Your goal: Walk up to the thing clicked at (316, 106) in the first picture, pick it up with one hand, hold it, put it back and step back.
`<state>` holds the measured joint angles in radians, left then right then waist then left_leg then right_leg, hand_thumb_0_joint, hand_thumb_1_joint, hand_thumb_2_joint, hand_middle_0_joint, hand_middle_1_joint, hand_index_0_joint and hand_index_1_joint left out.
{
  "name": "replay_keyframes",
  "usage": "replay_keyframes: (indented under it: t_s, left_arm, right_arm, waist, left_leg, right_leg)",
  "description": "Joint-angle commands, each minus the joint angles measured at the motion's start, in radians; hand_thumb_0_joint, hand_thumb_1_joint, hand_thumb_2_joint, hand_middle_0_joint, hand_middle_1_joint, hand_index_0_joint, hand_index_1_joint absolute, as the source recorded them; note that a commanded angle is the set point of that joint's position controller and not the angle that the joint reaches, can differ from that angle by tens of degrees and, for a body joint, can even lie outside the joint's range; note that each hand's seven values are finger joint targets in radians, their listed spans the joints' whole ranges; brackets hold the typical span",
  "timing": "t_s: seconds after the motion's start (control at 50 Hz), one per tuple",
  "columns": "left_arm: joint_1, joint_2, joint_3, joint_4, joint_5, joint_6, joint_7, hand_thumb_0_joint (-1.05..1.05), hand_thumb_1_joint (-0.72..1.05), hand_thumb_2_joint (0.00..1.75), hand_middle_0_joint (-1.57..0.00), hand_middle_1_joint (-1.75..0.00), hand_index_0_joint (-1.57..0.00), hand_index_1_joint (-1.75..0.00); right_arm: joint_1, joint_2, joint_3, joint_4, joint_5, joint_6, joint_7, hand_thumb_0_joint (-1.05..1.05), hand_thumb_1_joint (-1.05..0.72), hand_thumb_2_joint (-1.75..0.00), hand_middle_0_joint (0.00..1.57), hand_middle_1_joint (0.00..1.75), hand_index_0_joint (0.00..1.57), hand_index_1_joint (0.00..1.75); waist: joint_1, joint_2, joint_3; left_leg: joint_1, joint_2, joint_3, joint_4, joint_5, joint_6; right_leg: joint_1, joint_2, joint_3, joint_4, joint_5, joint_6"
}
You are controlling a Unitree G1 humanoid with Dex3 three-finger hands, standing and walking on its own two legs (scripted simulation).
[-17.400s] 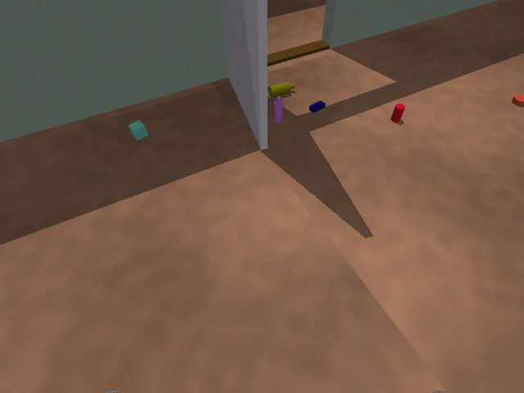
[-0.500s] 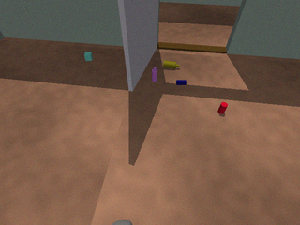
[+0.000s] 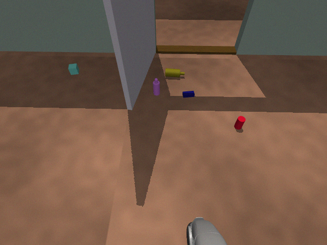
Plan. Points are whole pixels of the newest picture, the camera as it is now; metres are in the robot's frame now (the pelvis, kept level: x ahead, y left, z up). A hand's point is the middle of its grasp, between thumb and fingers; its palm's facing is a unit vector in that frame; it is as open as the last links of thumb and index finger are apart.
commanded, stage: walk up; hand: right
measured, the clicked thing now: (188, 94) +1.30 -0.25 -0.75
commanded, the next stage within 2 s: none
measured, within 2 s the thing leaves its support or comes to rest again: neither
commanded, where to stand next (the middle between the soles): +0.87 -0.04 m, yaw +2 degrees
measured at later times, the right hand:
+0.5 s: hand (246, 159) +0.36 -0.27 -0.13, palm faces -0.06 +0.91 -0.41, open 7.4 cm
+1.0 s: hand (246, 133) +0.49 -0.32 -0.16, palm faces -0.05 +0.94 -0.35, open 7.4 cm
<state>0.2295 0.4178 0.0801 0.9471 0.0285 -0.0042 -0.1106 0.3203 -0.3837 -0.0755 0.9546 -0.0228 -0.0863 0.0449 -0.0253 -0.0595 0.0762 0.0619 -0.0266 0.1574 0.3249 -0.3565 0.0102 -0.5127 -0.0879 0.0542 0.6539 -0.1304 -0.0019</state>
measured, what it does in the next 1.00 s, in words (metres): walks ahead: right foot, then left foot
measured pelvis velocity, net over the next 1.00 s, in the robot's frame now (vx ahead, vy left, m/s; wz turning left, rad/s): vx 0.46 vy -0.04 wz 0.02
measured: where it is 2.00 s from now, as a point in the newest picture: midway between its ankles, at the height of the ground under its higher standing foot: (168, 148)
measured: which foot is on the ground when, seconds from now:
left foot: down 0.00-0.10, up 0.12-0.46, down 0.48-0.92, up 0.94-1.00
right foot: up 0.00-0.04, down 0.06-0.50, up 0.52-0.86, down 0.88-1.00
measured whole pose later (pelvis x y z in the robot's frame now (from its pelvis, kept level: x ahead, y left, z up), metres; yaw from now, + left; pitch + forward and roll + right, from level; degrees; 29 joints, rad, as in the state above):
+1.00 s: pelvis +0.46 -0.04 -0.01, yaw +1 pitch -3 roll +2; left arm 0.25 0.40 0.08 0.83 0.01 -0.07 -0.07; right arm 0.35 -0.43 -0.04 0.92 -0.01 -0.05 0.03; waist -0.01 0.02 0.07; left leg -0.33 0.04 -0.02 1.05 -0.46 0.05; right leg -0.36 -0.05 -0.07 0.67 -0.26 -0.04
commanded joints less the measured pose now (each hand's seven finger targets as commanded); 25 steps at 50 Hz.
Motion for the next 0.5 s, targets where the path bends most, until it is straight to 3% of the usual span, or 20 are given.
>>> replay_keyframes:
  t_s: [0.0, 0.02, 0.04, 0.06, 0.08, 0.1, 0.12, 0.14, 0.16, 0.18, 0.22, 0.3, 0.32, 0.36, 0.4, 0.44, 0.46, 0.48]
  left_arm:
    - [-0.133, 0.152, 0.041, -0.137, 0.007, -0.047, 0.019, 0.00, 0.90, 0.90, -0.20, -0.30, -0.20, -0.30]
    - [-0.046, 0.162, 0.051, -0.116, 0.010, -0.050, 0.024, 0.00, 0.90, 0.90, -0.20, -0.30, -0.20, -0.30]
    - [0.084, 0.197, 0.068, -0.081, 0.020, -0.056, 0.035, 0.00, 0.90, 0.90, -0.20, -0.30, -0.20, -0.30]
    - [0.236, 0.255, 0.094, -0.051, 0.031, -0.062, 0.046, 0.00, 0.90, 0.90, -0.20, -0.30, -0.20, -0.30]
    - [0.284, 0.356, 0.125, -0.074, 0.026, -0.066, 0.059, 0.00, 0.90, 0.90, -0.20, -0.30, -0.20, -0.30]
    - [0.263, 0.341, 0.120, -0.085, -0.016, -0.066, 0.061, 0.00, 0.90, 0.90, -0.20, -0.30, -0.20, -0.30]
    - [0.216, 0.322, 0.118, -0.101, -0.027, -0.064, 0.070, 0.00, 0.90, 0.90, -0.20, -0.30, -0.20, -0.30]
    - [0.169, 0.276, 0.095, -0.121, -0.038, -0.064, 0.079, 0.00, 0.90, 0.90, -0.20, -0.30, -0.20, -0.30]
    - [0.118, 0.257, 0.073, -0.140, -0.037, -0.069, 0.084, 0.00, 0.90, 0.90, -0.20, -0.30, -0.20, -0.30]
    - [0.089, 0.226, 0.062, -0.141, -0.037, -0.072, 0.086, 0.00, 0.90, 0.90, -0.20, -0.30, -0.20, -0.30]
    - [0.077, 0.212, 0.051, -0.148, -0.034, -0.083, 0.087, 0.00, 0.90, 0.90, -0.20, -0.30, -0.20, -0.30]
    - [0.035, 0.236, 0.055, -0.190, -0.020, -0.097, 0.078, 0.00, 0.90, 0.90, -0.20, -0.30, -0.20, -0.30]
    - [0.026, 0.253, 0.058, -0.195, -0.019, -0.101, 0.074, 0.00, 0.90, 0.90, -0.20, -0.30, -0.20, -0.30]
    - [0.015, 0.250, 0.057, -0.201, -0.022, -0.099, 0.067, 0.00, 0.90, 0.90, -0.20, -0.30, -0.20, -0.30]
    - [-0.017, 0.245, 0.054, -0.213, -0.028, -0.091, 0.065, 0.00, 0.90, 0.90, -0.20, -0.30, -0.20, -0.30]
    - [-0.012, 0.206, 0.040, -0.217, -0.026, -0.083, 0.063, 0.00, 0.90, 0.90, -0.20, -0.30, -0.20, -0.30]
    - [0.028, 0.167, 0.028, -0.217, -0.022, -0.081, 0.062, 0.00, 0.90, 0.90, -0.20, -0.30, -0.20, -0.30]
    - [0.084, 0.111, 0.009, -0.226, -0.025, -0.077, 0.060, 0.00, 0.90, 0.90, -0.20, -0.30, -0.20, -0.30]
  right_arm:
    - [-0.012, -0.296, -0.064, -0.092, 0.012, -0.014, -0.026, 0.00, -0.90, -0.90, 0.20, 0.30, 0.20, 0.30]
    - [-0.037, -0.298, -0.062, -0.099, 0.015, -0.011, -0.029, 0.00, -0.90, -0.90, 0.20, 0.30, 0.20, 0.30]
    - [-0.022, -0.275, -0.050, -0.109, 0.021, -0.006, -0.032, 0.00, -0.90, -0.90, 0.20, 0.30, 0.20, 0.30]
    - [0.021, -0.221, -0.032, -0.115, 0.028, 0.002, -0.034, 0.00, -0.90, -0.90, 0.20, 0.30, 0.20, 0.30]
    - [0.065, -0.156, -0.024, -0.136, 0.050, 0.001, -0.028, 0.00, -0.90, -0.90, 0.20, 0.30, 0.20, 0.30]
    - [0.009, -0.246, -0.037, -0.128, 0.044, 0.004, -0.038, 0.00, -0.90, -0.90, 0.20, 0.30, 0.20, 0.30]
    - [-0.038, -0.269, -0.027, -0.131, 0.037, 0.002, -0.043, 0.00, -0.90, -0.90, 0.20, 0.30, 0.20, 0.30]
    - [-0.065, -0.256, -0.018, -0.132, 0.041, -0.005, -0.036, 0.00, -0.90, -0.90, 0.20, 0.30, 0.20, 0.30]
    - [-0.034, -0.229, -0.018, -0.126, 0.049, -0.006, -0.031, 0.00, -0.90, -0.90, 0.20, 0.30, 0.20, 0.30]
    - [-0.009, -0.219, -0.016, -0.115, 0.051, 0.000, -0.024, 0.00, -0.90, -0.90, 0.20, 0.30, 0.20, 0.30]
    - [0.011, -0.202, -0.013, -0.112, 0.045, 0.011, -0.012, 0.00, -0.90, -0.90, 0.20, 0.30, 0.20, 0.30]
    - [-0.058, -0.189, -0.014, -0.140, 0.025, 0.011, 0.015, 0.00, -0.90, -0.90, 0.20, 0.30, 0.20, 0.30]
    - [-0.065, -0.187, -0.016, -0.148, 0.022, 0.006, 0.020, 0.00, -0.90, -0.90, 0.20, 0.30, 0.20, 0.30]
    - [-0.062, -0.195, -0.032, -0.135, 0.018, -0.003, 0.023, 0.00, -0.90, -0.90, 0.20, 0.30, 0.20, 0.30]
    - [0.016, -0.206, -0.047, -0.097, 0.017, -0.003, 0.021, 0.00, -0.90, -0.90, 0.20, 0.30, 0.20, 0.30]
    - [0.114, -0.245, -0.070, -0.062, 0.012, -0.005, 0.011, 0.00, -0.90, -0.90, 0.20, 0.30, 0.20, 0.30]
    - [0.189, -0.288, -0.090, -0.050, 0.008, -0.012, 0.001, 0.00, -0.90, -0.90, 0.20, 0.30, 0.20, 0.30]
    - [0.238, -0.373, -0.111, -0.067, -0.001, -0.023, -0.013, 0.00, -0.90, -0.90, 0.20, 0.30, 0.20, 0.30]
  waist:
    - [-0.023, 0.134, -0.009]
    - [0.031, 0.103, -0.045]
    - [0.086, 0.018, -0.123]
    - [0.149, -0.100, -0.225]
    - [0.152, -0.322, -0.300]
    - [0.159, -0.198, -0.317]
    - [0.139, -0.135, -0.256]
    - [0.121, -0.025, -0.209]
    - [0.082, -0.026, -0.166]
    - [0.053, -0.011, -0.116]
    - [0.033, -0.025, -0.072]
    - [0.036, -0.074, 0.037]
    - [0.035, -0.106, 0.031]
    - [0.029, -0.107, -0.006]
    - [-0.025, -0.070, -0.047]
    - [-0.078, 0.041, -0.113]
    - [-0.117, 0.198, -0.152]
    - [-0.119, 0.386, -0.158]
  left_leg:
    - [-0.022, 0.280, -0.111, 0.026, 0.534, 0.143]
    - [-0.048, 0.270, -0.088, 0.143, 0.613, 0.138]
    - [-0.111, 0.219, -0.050, 0.359, 0.634, 0.113]
    - [-0.302, 0.159, -0.022, 0.625, 0.487, 0.075]
    - [-0.632, -0.038, -0.039, 0.890, 0.041, 0.013]
    - [-0.694, -0.038, -0.188, 0.952, -0.194, 0.044]
    - [-0.727, 0.027, -0.241, 0.995, -0.176, 0.049]
    - [-0.681, 0.045, -0.286, 0.977, -0.093, 0.047]
    - [-0.634, 0.066, -0.292, 0.929, -0.043, 0.048]
    - [-0.583, 0.086, -0.281, 0.865, -0.009, 0.041]
    - [-0.541, 0.091, -0.239, 0.780, 0.020, 0.015]
    - [-0.553, 0.139, -0.169, 0.489, 0.071, -0.015]
    - [-0.514, 0.148, -0.163, 0.402, 0.118, -0.009]
    - [-0.400, 0.116, -0.128, 0.307, 0.223, -0.001]
    - [-0.222, 0.088, -0.095, 0.292, 0.310, 0.005]
    - [-0.047, 0.050, -0.076, 0.277, 0.252, 0.023]
    - [0.061, 0.083, -0.139, 0.205, 0.099, 0.045]
    - [0.105, 0.323, -0.554, 0.043, -0.102, 0.130]
  right_leg:
    - [0.091, 0.022, -0.114, -0.115, -0.011, -0.038]
    - [0.201, 0.042, -0.131, -0.144, 0.003, -0.056]
    - [0.389, 0.080, -0.144, -0.176, -0.001, -0.088]
    - [0.641, 0.018, -0.035, -0.177, -0.101, -0.151]
    - [0.860, -0.249, 0.468, -0.236, -0.142, -0.265]
    - [0.864, -0.309, 0.662, -0.328, -0.127, -0.343]
    - [0.793, -0.332, 0.599, -0.329, -0.075, -0.352]
    - [0.675, -0.275, 0.378, -0.303, 0.143, -0.295]
    - [0.582, -0.241, 0.243, -0.288, 0.259, -0.251]
    - [0.484, -0.205, 0.143, -0.304, 0.288, -0.223]
    - [0.395, -0.172, 0.053, -0.319, 0.333, -0.217]
    - [0.298, -0.188, 0.002, -0.381, 0.149, -0.256]
    - [0.292, -0.195, -0.002, -0.376, 0.096, -0.250]
    - [0.250, -0.161, -0.022, -0.329, 0.037, -0.215]
    - [0.155, -0.140, -0.032, -0.257, -0.121, -0.186]
    - [0.105, -0.077, -0.080, -0.049, -0.093, -0.142]
    - [0.027, -0.008, -0.136, 0.198, -0.126, -0.117]
    - [-0.126, 0.117, -0.152, 0.463, -0.386, -0.068]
